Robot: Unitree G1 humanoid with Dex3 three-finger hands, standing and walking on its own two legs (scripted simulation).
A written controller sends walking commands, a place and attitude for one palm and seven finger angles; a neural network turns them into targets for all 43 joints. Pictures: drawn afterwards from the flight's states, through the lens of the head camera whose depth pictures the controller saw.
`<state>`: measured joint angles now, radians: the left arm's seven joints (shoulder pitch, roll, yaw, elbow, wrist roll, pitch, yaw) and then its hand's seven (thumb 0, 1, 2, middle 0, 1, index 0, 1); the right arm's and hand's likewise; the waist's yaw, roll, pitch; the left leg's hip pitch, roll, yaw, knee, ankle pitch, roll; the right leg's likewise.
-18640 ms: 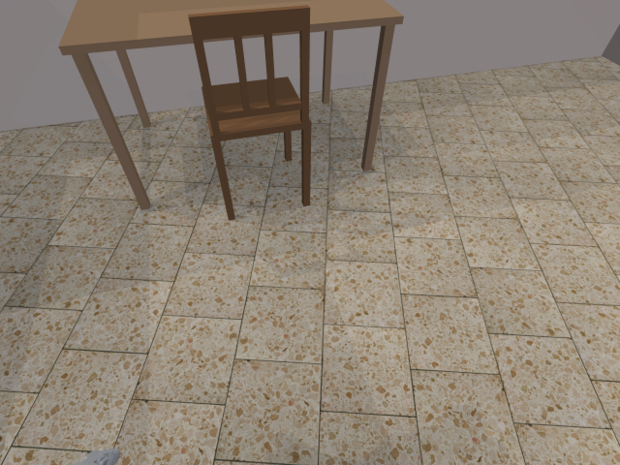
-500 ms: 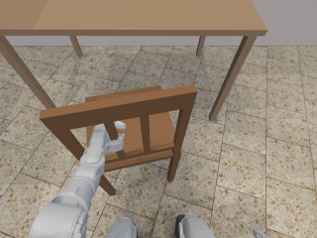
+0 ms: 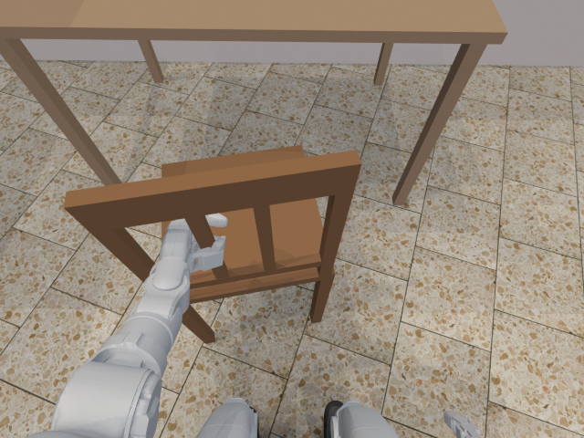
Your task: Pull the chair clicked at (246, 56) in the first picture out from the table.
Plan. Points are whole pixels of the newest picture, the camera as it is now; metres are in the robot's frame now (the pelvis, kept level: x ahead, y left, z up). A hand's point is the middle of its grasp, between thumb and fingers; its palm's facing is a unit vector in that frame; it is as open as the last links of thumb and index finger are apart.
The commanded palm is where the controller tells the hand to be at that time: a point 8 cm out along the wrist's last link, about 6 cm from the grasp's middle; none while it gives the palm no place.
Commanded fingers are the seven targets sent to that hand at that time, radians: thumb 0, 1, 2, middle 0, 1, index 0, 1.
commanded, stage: step backward, pulling the chair out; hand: left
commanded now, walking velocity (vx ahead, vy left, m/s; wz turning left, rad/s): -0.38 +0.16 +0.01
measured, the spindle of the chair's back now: (209, 248) +0.40 +0.16 -0.10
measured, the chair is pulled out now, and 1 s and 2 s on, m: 0.34 0.56 0.62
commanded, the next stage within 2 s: stop walking, hand still on the chair in 0.70 s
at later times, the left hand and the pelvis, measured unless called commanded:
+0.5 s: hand (208, 303) +0.29 +0.13 -0.06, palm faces +0.02 -0.98 -0.18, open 5.6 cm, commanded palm +0.29 +0.18 -0.05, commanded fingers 0.00 0.90 0.90 -0.50 -1.45 -0.50 -1.45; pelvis -0.09 +0.00 +0.01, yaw -2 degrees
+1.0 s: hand (195, 409) +0.16 +0.13 -0.06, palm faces +0.02 -0.98 -0.18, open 5.6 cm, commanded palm +0.14 +0.18 -0.04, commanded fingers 0.00 0.90 0.90 -0.50 -1.45 -0.50 -1.45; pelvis -0.19 +0.00 +0.01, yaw -1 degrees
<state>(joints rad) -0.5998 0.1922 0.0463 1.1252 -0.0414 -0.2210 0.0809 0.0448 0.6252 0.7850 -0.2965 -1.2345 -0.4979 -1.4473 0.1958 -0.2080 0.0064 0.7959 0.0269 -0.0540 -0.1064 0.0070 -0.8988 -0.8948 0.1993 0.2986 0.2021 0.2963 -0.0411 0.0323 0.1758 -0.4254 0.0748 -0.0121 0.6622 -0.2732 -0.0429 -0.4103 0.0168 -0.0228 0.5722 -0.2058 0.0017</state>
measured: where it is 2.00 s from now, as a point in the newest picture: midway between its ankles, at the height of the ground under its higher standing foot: outside the picture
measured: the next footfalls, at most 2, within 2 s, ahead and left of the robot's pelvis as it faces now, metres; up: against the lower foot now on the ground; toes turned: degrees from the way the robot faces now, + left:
right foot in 0.36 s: -0.03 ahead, -0.12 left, +0.00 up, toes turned -2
left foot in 0.64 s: -0.11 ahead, +0.15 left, +0.00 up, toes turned -1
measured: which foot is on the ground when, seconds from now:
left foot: down 0.00-0.44, up 0.46-0.62, down 0.64-1.00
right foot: down 0.00-0.20, up 0.22-0.34, down 0.36-0.68, up 0.70-0.82, down 0.84-1.00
